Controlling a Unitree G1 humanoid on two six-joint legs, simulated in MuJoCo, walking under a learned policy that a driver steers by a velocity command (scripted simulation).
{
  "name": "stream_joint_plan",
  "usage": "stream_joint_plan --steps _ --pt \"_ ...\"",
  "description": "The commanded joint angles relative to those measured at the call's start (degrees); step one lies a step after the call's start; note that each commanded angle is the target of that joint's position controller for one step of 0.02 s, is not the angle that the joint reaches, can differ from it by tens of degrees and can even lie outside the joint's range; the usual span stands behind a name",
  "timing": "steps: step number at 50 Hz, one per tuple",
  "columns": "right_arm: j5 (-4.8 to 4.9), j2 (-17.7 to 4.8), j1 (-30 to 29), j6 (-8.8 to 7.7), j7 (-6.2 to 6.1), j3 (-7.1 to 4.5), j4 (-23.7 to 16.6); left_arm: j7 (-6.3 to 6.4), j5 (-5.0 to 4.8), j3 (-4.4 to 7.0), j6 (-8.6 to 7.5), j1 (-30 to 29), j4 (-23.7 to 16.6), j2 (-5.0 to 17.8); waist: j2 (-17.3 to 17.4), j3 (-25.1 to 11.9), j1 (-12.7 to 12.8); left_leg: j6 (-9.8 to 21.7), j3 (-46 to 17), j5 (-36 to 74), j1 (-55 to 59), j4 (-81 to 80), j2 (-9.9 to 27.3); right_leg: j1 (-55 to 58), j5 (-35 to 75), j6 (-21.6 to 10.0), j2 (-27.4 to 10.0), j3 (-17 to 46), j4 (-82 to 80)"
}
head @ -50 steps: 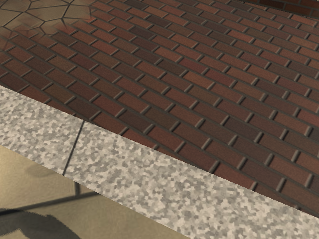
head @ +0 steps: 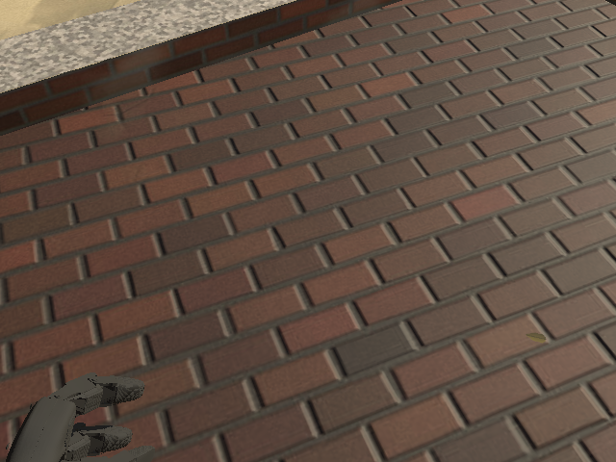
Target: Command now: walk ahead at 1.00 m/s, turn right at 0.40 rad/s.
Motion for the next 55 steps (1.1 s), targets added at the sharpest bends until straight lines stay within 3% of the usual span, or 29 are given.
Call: stream_joint_plan --steps 1,4,6,7,8,9,10,11,12,14,18,22,24,25,26,27,28,30,33,36,38,42,44,46,47,48,50,51,55 --pt "0.55 -4.5 -5.6 -0.52 -0.35 0.46 -2.7 -0.11 -0.36 -0.42 -0.71 -2.7 -0.1 0.8 4.0 8.5 5.3 6.8 -2.2 31.6 -21.2 -5.2 10.6 18.6 9.3 -0.9 1.9 -4.5 -7.2" --pt "-0.35 -7.4 0.6 3.09 -1.48 0.47 2.3 3.05 1.38 -0.77 -0.99 -1.1 1.4 1.5 3.7 6.9 4.9 8.1 -3.6 55.2 -8.7 11.1 10.8 21.5 -3.9 -0.7 3.8 -7.8 -15.4" --pt "-2.09 -6.0 3.0 5.94 -2.92 0.73 4.9 5.36 1.14 -0.33 -0.94 15.0 7.8 2.4 6.3 -0.5 9.9 9.7 -9.8 57.9 -6.8 36.9 10.7 35.0 -2.6 -0.2 -1.1 -3.0 -22.3" --pt "-0.74 -7.5 -2.5 6.03 -2.55 -0.29 3.9 6.15 1.33 1.03 -1.30 24.8 10.9 5.0 4.2 -4.2 16.0 9.3 -10.0 54.3 -13.5 55.4 7.7 47.5 1.4 -0.2 -2.8 -1.5 -29.6" --pt "0.15 -3.7 -6.9 5.45 -1.75 -0.61 2.0 5.80 2.80 2.25 -1.98 27.6 14.1 9.5 -3.6 -2.1 15.2 8.8 -11.1 -2.5 -35.6 80.1 -0.6 61.5 9.2 -3.2 -10.6 6.2 -27.9" --pt "2.56 1.1 -5.4 3.15 -1.99 0.56 -2.7 5.76 1.68 2.64 -3.16 33.4 14.6 13.2 -9.9 -10.5 11.7 10.7 -20.8 -14.0 -51.5 83.9 -0.4 78.1 51.2 0.8 -18.0 5.1 0.7" --pt "4.69 -0.1 -4.4 2.10 -2.20 0.24 -2.4 5.40 1.04 2.81 -3.53 36.8 14.7 10.6 -7.5 -16.5 14.4 11.5 -22.4 -6.5 -64.0 80.0 1.1 87.5 42.3 -1.6 -22.1 11.1 0.0" --pt "3.91 -1.5 -7.1 2.35 -2.42 0.03 -2.0 5.56 0.51 3.29 -3.56 35.0 15.2 8.9 -4.6 -17.1 14.7 10.6 -19.3 -0.4 -67.7 75.8 4.0 82.7 10.9 -4.6 -21.9 15.8 -9.1" --pt "1.70 -3.1 -12.1 2.20 -2.07 -1.01 -1.8 6.06 0.31 2.47 -4.63 30.5 14.8 4.7 -0.8 -12.6 13.5 10.4 -20.1 8.8 -65.5 66.8 6.3 72.3 -5.2 -2.4 -18.2 14.0 -15.2" --pt "-1.12 0.6 -12.8 4.41 0.30 -1.14 -2.2 7.00 -0.10 1.27 -5.74 24.8 15.6 1.9 -1.1 -4.5 5.6 6.7 -19.0 12.5 -52.7 58.0 7.7 47.0 -10.1 -4.3 -18.2 11.9 -22.3" --pt "-0.40 4.8 -25.0 5.69 3.08 0.41 -8.5 6.70 -1.93 0.44 -7.84 16.0 13.8 -0.2 -2.7 7.4 1.1 6.6 -17.2 24.2 -45.1 38.2 11.5 24.8 -11.8 0.5 -14.5 -1.6 -33.3" --pt "0.55 0.5 -23.0 5.38 3.36 -0.62 -7.6 6.56 -2.28 1.54 -7.27 17.2 13.2 5.2 -1.1 2.9 -0.7 12.2 -5.1 27.0 -31.4 29.0 0.1 33.2 21.8 3.8 -9.1 -13.8 -24.6" --pt "0.27 -4.1 -7.7 5.89 3.37 -2.83 -4.1 7.46 -1.54 2.48 -5.40 14.8 11.4 8.7 -2.6 -7.3 -9.8 14.9 -4.2 22.3 -13.6 29.6 -4.6 32.9 33.3 4.5 -10.8 -13.3 0.2" --pt "0.79 -6.9 3.1 6.28 2.81 -4.54 -1.0 7.19 -1.90 2.67 -4.63 11.9 10.5 9.1 0.7 -12.2 -15.4 17.6 -8.4 22.6 0.3 25.4 -4.6 25.7 20.1 5.8 -8.1 -13.4 21.9" --pt "2.35 -9.2 -1.7 7.55 2.17 -5.28 -1.3 5.87 -1.67 0.83 -4.74 9.9 9.3 1.5 18.8 -5.5 -11.4 20.1 -22.7 16.3 -0.7 15.5 0.5 10.5 -42.4 7.9 5.6 -14.3 51.0" --pt "0.75 -14.7 -8.1 7.74 2.24 -5.30 -5.1 5.62 -1.21 -0.62 -5.75 18.3 1.5 -0.4 24.3 -15.8 0.5 29.8 -58.4 10.5 10.2 3.5 12.6 -4.4 -51.4 8.4 7.4 -0.7 56.7" --pt "-0.14 -12.6 -10.8 7.86 1.41 -5.54 -6.7 5.73 -0.48 -0.79 -6.67 16.2 1.7 2.5 13.4 -12.9 -0.6 29.9 -69.1 -6.5 8.8 -7.2 16.3 -9.8 -47.9 7.7 4.1 4.4 52.2" --pt "-0.14 -7.8 -13.5 6.75 0.34 -4.50 -5.5 5.85 0.25 -0.86 -6.44 12.6 2.2 3.5 -1.4 0.7 4.2 24.4 -58.4 0.5 -10.9 -6.1 12.6 -4.7 -42.7 8.3 -1.1 4.6 40.0" --pt "1.42 -6.6 -16.2 3.87 0.12 -3.51 -6.3 5.77 1.67 -2.03 -2.75 13.1 1.6 1.4 0.0 3.4 9.2 22.2 -42.5 19.7 -26.8 -6.4 4.5 6.0 -42.2 10.8 -4.1 3.3 27.5" --pt "1.97 -7.5 -15.4 2.47 0.32 -3.93 -7.1 5.00 0.91 -2.85 -2.38 3.2 -2.9 0.3 0.3 5.1 7.0 20.7 -35.3 32.2 -31.5 -8.7 -0.7 10.4 -32.9 12.5 -3.0 -1.5 10.5" --pt "2.14 -8.2 -13.6 2.51 0.85 -4.61 -7.2 4.50 -0.17 -3.69 -2.65 -1.4 -5.0 -2.0 1.6 3.7 4.2 17.9 -33.7 39.9 -29.4 -8.1 -2.1 14.1 -22.6 12.0 -0.9 -3.0 -0.9" --pt "2.09 -8.9 -11.4 2.66 1.00 -5.42 -7.5 4.92 -1.38 -3.35 -3.19 -4.3 -7.7 -0.4 5.0 0.2 1.5 15.0 -36.7 51.5 -18.5 -4.1 0.6 17.8 -18.1 10.2 1.7 -1.8 -12.0" --pt "1.80 -11.1 -14.1 2.42 0.58 -5.90 -8.7 5.92 -1.44 -1.61 -3.54 3.5 -6.0 3.7 5.0 -5.6 5.8 12.3 -37.8 63.0 -16.5 5.0 0.7 30.2 -22.9 9.3 4.3 -0.6 -14.6" --pt "0.70 -11.9 -19.7 1.73 0.85 -5.78 -9.9 7.82 -1.52 1.07 -3.76 26.4 0.0 8.8 4.2 -16.4 18.5 10.7 -34.9 62.0 -22.3 29.3 -1.0 52.1 -30.8 7.5 0.7 0.1 -12.2" --pt "-0.08 -2.9 -19.6 1.16 0.71 -3.35 -11.3 8.82 0.23 2.04 -3.99 36.7 2.1 11.5 -6.0 -21.9 19.9 10.9 -30.9 26.2 -32.2 48.9 -4.6 63.3 -50.6 6.3 -11.8 13.8 -12.8" --pt "3.28 1.5 -9.7 1.31 1.12 -1.52 -14.4 7.98 1.79 2.92 -3.95 29.1 1.2 15.6 -25.2 -26.2 9.6 8.9 -25.4 3.0 -47.3 60.5 -9.9 67.8 -62.2 -0.8 -23.8 51.2 -28.4" --pt "0.21 -4.5 -16.3 2.87 0.79 -1.61 -11.4 6.44 0.36 1.58 -3.66 18.9 -0.4 4.0 -3.6 -10.8 9.8 9.2 -22.8 14.3 -52.7 60.3 -1.7 52.8 -66.2 -2.6 -18.4 39.8 -29.4" --pt "-0.39 -4.3 -20.2 3.03 1.38 -1.45 -12.2 6.12 0.66 1.27 -3.76 19.7 1.4 2.5 1.9 -6.3 9.8 8.8 -22.3 15.2 -51.5 57.7 -0.6 46.4 -55.7 -2.0 -15.9 32.0 -29.7" --pt "-1.19 -0.5 -26.3 4.40 3.14 0.25 -16.7 5.65 -0.77 0.32 -5.77 26.7 8.4 0.8 -1.8 -0.5 7.2 8.0 -24.1 12.9 -54.0 50.4 1.6 39.8 -39.2 -0.5 -11.6 18.2 -33.3"
Velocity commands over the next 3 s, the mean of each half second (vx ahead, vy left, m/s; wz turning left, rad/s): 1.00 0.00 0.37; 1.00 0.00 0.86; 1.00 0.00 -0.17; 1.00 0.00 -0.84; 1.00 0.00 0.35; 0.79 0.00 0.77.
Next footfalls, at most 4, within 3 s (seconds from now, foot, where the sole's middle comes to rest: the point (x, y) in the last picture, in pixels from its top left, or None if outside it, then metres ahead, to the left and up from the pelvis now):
0.16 right None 0.29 -0.09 -0.90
0.52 left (243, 404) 0.68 0.11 -0.90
0.92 right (223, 260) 1.13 0.15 -0.90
1.34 left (79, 239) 1.26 0.58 -0.90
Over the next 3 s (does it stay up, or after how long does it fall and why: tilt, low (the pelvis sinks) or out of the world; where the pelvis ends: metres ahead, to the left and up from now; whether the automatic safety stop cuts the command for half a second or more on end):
stays up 2.59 1.00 0.00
